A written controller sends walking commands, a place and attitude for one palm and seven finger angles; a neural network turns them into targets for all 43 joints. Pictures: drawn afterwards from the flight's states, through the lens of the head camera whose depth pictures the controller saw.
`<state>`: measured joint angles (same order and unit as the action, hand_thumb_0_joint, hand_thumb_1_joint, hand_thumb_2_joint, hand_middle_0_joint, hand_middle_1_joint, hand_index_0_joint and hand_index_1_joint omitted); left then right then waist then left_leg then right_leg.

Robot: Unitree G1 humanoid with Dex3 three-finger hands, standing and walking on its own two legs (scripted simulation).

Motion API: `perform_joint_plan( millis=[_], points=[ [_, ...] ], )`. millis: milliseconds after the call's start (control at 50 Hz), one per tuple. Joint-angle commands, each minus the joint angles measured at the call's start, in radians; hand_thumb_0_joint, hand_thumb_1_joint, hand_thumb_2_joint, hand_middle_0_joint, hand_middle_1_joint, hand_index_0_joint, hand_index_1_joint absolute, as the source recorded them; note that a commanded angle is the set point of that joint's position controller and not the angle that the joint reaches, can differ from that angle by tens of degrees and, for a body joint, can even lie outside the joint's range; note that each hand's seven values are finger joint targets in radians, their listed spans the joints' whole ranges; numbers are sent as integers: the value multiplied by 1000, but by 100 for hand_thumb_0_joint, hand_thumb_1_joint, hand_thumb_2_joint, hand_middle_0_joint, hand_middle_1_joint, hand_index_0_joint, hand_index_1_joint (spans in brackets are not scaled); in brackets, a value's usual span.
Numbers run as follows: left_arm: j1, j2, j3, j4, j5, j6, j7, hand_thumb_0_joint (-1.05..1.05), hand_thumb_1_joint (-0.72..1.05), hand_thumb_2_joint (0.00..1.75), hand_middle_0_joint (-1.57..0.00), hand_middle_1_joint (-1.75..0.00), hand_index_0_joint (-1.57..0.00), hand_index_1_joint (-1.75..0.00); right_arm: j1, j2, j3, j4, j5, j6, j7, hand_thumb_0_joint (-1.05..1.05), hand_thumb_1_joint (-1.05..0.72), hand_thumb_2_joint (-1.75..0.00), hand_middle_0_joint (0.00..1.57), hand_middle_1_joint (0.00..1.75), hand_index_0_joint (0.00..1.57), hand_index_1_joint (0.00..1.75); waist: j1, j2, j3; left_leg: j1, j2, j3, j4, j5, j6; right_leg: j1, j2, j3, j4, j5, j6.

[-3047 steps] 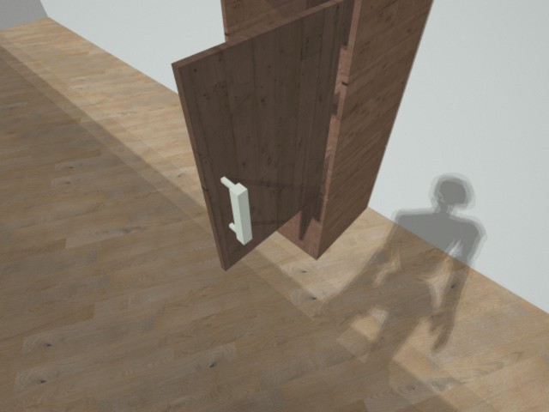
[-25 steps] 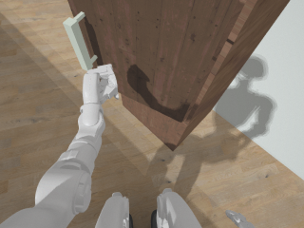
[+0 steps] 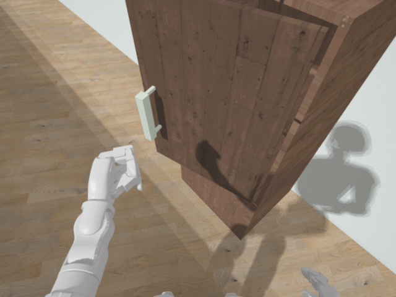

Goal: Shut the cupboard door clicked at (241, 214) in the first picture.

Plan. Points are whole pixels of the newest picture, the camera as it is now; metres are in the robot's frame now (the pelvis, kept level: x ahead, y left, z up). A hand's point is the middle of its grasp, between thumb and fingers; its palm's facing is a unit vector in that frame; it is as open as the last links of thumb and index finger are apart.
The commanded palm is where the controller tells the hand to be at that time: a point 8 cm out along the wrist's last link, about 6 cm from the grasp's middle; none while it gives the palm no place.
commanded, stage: draw the hand back to the body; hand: left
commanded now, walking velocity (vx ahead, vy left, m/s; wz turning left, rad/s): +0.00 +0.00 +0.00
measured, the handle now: (151, 114) +0.62 +0.15 -0.04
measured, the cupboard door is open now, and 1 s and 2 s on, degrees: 17 17 17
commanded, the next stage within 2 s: step back with the hand held close in 1.08 s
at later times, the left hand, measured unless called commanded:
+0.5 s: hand (32, 198) +0.24 +0.24 +0.16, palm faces +0.29 -0.90 -0.33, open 4.5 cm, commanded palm +0.20 +0.29 +0.19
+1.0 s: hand out of the picture +0.20 +0.28 +0.20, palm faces +0.45 -0.80 -0.40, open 7.3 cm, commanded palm +0.15 +0.31 +0.23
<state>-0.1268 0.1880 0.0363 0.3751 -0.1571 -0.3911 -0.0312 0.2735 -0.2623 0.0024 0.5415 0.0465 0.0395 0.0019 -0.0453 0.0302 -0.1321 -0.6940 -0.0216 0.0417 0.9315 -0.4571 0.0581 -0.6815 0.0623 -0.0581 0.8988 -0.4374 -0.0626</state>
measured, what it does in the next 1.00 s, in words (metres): rises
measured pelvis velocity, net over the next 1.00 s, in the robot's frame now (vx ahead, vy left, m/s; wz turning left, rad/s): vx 0.02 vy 0.01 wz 0.02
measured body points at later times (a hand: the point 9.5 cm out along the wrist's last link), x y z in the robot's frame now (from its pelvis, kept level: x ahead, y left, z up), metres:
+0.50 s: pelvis +0.02 +0.02 +0.05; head +0.01 +0.00 +0.50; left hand +0.22 +0.29 +0.18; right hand +0.23 -0.18 -0.03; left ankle +0.00 +0.08 -0.69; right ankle +0.00 -0.08 -0.69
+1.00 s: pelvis +0.02 +0.01 +0.05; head +0.00 -0.01 +0.50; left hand +0.17 +0.32 +0.22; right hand +0.21 -0.21 -0.03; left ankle +0.00 +0.08 -0.69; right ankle +0.00 -0.08 -0.69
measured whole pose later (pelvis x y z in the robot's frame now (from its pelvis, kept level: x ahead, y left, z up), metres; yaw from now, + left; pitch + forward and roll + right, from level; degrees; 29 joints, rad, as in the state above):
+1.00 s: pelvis +0.02 +0.01 +0.05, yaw +1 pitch -3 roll -1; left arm 0.48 0.35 0.32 -0.37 -0.08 -0.06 0.11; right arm 0.21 -0.24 0.02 0.62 0.03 -0.08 -0.07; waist 0.06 0.07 -0.02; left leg -0.13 -0.05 0.03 0.45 -0.27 0.07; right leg -0.11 0.05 -0.04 0.41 -0.26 -0.04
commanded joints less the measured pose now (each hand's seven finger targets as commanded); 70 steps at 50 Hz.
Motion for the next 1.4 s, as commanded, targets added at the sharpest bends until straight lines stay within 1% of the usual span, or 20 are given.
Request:
perform_joint_plan(
  millis=[0,20,80,260,340,380,460,540,680,740,820,940,1020,1060,1180,1200,1220,1260,1300,1380],
  points=[
    [-112,172,-10,-391,55,49,23,0,90,90,-113,-132,-113,-132,-92,-79,-38,-182,14,-20,-27,0,-90,-90,20,30,20,30,51,-19,-304,279,28,-72,-225,338,-30,314,-62,104,-194,360,36],
    [-78,157,-5,-445,55,97,49,0,90,90,-111,-129,-111,-129,-101,-72,-34,-206,16,-9,-41,0,-90,-90,20,30,20,30,37,-27,-248,284,31,-64,-246,327,-26,331,-66,102,-226,365,42],
    [-40,180,7,-496,72,186,96,0,90,90,-102,-120,-102,-120,-128,-70,-15,-202,15,2,-71,0,-90,-90,20,30,20,30,35,-13,-128,334,40,-82,-316,311,-26,346,-65,87,-291,332,37],
    [167,210,72,-706,82,305,128,0,90,90,-78,-93,-78,-93,-175,-61,16,-185,-2,-45,-90,0,-90,-90,20,30,20,30,57,38,-42,552,63,-105,-467,479,-45,482,-65,50,-437,392,31],
    [284,242,134,-761,83,325,131,0,90,90,-67,-81,-67,-81,-179,-67,15,-167,-12,-65,-79,0,-90,-90,20,30,20,30,70,4,-7,574,68,-105,-506,548,-55,537,-64,44,-483,429,32],
    [290,255,163,-822,84,324,132,0,90,90,-61,-75,-61,-75,-189,-65,15,-164,-14,-73,-73,0,-90,-90,20,30,20,30,73,44,-9,592,69,-106,-525,559,-64,554,-66,43,-494,423,32],
    [342,296,235,-899,86,320,140,0,90,90,-50,-63,-50,-63,-200,-65,11,-152,-18,-95,-68,0,-90,-90,20,30,20,30,84,68,3,599,69,-108,-545,555,-68,579,-66,42,-513,409,33],
    [429,347,327,-943,80,307,148,0,90,90,-39,-51,-39,-51,-201,-72,1,-131,-20,-118,-63,0,-90,-90,20,30,20,30,97,31,3,586,68,-107,-553,538,-66,604,-63,42,-528,401,33],
    [525,407,464,-1004,68,270,153,0,90,90,-20,-30,-20,-30,-208,-71,-15,-111,-14,-150,-61,0,-90,-90,20,30,20,30,110,49,42,551,60,-95,-560,482,-61,601,-65,43,-530,375,34],
    [543,315,379,-913,72,275,143,0,90,90,-20,-30,-20,-30,-200,-85,-23,-96,-14,-157,-58,0,-90,-90,20,30,20,30,93,7,123,538,62,-90,-570,414,-53,539,-67,42,-547,322,38],
    [479,347,393,-932,77,261,152,0,90,90,-20,-30,-20,-30,-202,-89,-27,-97,-15,-163,-66,0,-90,-90,20,30,20,30,94,-10,98,536,52,-92,-576,319,-34,539,-70,51,-547,258,41],
    [482,407,446,-995,76,246,160,0,90,90,-20,-30,-20,-30,-212,-79,-22,-90,-19,-182,-74,0,-90,-90,20,30,20,30,112,52,38,545,41,-75,-556,381,-30,593,-75,64,-547,320,35],
    [502,376,430,-990,76,248,158,0,90,90,-20,-30,-20,-30,-205,-68,-17,-86,-19,-188,-69,0,-90,-90,20,30,20,30,106,88,73,549,44,-72,-557,422,-40,578,-71,59,-539,356,33],
    [524,372,432,-965,70,253,153,0,90,90,-20,-30,-20,-30,-206,-71,-19,-86,-20,-186,-68,0,-90,-90,20,30,20,30,108,42,76,547,45,-67,-553,433,-36,578,-73,62,-544,371,36],
    [526,356,419,-954,69,256,143,0,90,90,-20,-30,-20,-30,-204,-74,-25,-89,-18,-173,-62,0,-90,-90,20,30,20,30,102,30,71,555,48,-61,-551,439,-34,570,-73,63,-544,377,40],
    [400,473,543,-1031,82,210,162,0,90,90,-20,-30,-20,-30,-189,-111,-39,-125,-23,-151,-74,0,-90,-90,20,30,20,30,61,49,105,490,68,-106,-508,334,-10,525,-132,190,-581,405,30],
    [490,402,493,-942,83,204,162,0,90,90,-20,-30,-20,-30,-180,-100,-39,-100,-36,-137,-82,0,-90,-90,20,30,20,30,50,-13,95,502,61,-115,-473,296,-10,493,-170,218,-597,381,16],
    [533,370,463,-937,91,191,164,0,90,90,-20,-30,-20,-30,-178,-99,-45,-103,-41,-115,-83,0,-90,-90,20,30,20,30,42,-35,60,508,64,-115,-434,315,-17,478,-207,239,-583,421,0],
    [588,352,453,-938,95,189,177,0,90,90,-20,-30,-20,-30,-165,-97,-51,-113,-47,-93,-89,0,-90,-90,20,30,20,30,36,-22,18,505,82,-122,-435,388,-22,497,-202,219,-534,469,0],
    [616,404,487,-981,94,193,188,0,90,90,-20,-30,-20,-30,-172,-99,-55,-136,-26,-63,-96,0,-90,-90,20,30,20,30,39,-10,-55,475,120,-121,-434,580,-26,553,-189,191,-425,648,17]
  ],
)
